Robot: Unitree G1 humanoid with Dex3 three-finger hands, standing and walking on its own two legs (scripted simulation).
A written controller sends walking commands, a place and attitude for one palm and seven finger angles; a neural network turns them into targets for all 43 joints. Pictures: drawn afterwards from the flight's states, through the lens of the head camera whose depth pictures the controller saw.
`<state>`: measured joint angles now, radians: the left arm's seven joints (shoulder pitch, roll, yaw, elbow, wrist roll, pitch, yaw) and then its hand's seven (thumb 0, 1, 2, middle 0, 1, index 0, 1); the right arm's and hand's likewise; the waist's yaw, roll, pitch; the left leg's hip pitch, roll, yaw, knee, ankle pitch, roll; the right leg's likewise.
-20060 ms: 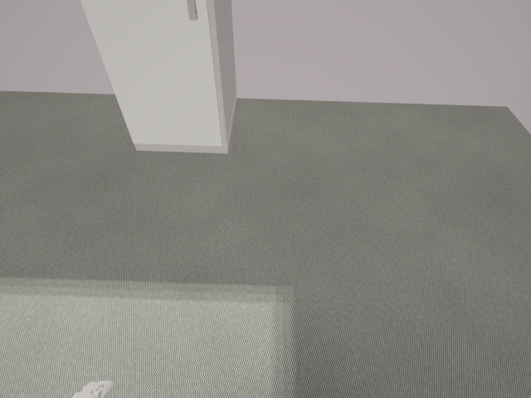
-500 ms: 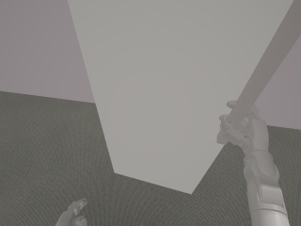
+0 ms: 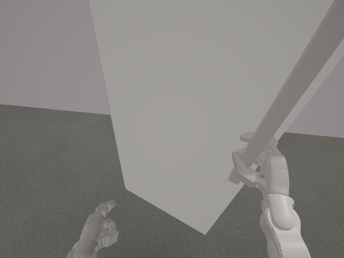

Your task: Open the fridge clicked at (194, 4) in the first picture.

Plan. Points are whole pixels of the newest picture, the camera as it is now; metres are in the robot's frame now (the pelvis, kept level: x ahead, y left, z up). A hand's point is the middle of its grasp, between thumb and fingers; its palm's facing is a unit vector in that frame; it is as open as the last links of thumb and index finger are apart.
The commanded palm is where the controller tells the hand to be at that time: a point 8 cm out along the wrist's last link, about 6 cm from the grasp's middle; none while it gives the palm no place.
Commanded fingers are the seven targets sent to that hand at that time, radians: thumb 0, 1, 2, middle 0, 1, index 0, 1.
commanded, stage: walk backward, drawing the door open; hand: right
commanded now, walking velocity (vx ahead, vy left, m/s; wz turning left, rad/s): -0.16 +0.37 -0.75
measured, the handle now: (276, 108) +0.35 -0.14 +0.23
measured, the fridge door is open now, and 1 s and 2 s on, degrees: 25 66 72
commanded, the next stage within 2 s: stop walking and hold the door back in 1.12 s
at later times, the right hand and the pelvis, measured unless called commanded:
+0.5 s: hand (188, 224) +0.17 +0.00 +0.10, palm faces +0.07 +0.98 -0.18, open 7.0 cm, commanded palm +0.14 -0.05 +0.10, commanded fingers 0.00 -0.90 -0.90 0.45 1.40 0.45 1.40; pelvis -0.09 +0.13 -0.01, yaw -14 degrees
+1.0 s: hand (90, 256) +0.11 +0.15 +0.10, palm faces +0.49 +0.86 -0.17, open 7.0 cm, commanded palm +0.06 +0.12 +0.10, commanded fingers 0.00 -0.90 -0.90 0.45 1.40 0.45 1.40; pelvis -0.05 +0.37 -0.01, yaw -42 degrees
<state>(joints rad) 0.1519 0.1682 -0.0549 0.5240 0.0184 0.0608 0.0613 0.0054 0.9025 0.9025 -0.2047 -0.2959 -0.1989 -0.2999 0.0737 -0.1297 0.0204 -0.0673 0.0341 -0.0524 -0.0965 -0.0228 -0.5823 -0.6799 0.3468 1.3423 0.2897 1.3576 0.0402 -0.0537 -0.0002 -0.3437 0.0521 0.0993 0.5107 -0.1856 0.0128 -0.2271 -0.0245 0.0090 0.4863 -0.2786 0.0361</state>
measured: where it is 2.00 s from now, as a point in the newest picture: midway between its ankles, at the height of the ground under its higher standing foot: outside the picture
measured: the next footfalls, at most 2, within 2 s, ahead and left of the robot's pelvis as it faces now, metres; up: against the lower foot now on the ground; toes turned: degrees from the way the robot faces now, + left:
right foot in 0.40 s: -0.03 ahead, -0.05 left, +0.00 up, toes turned -13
left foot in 0.64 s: -0.03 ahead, +0.33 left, +0.00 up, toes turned -23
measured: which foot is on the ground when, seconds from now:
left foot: down 0.00-0.38, up 0.40-0.62, down 0.64-0.88, up 0.90-1.00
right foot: down 0.00-0.22, up 0.24-0.38, down 0.40-0.68, up 0.70-0.86, down 0.88-1.00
